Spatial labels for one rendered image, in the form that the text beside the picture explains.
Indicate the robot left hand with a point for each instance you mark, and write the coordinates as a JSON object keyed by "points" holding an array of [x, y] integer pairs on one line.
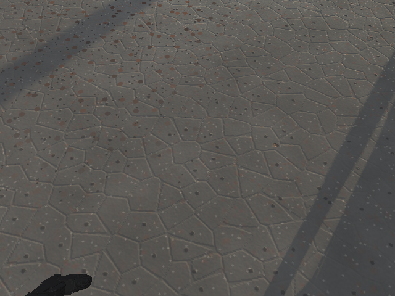
{"points": [[58, 285]]}

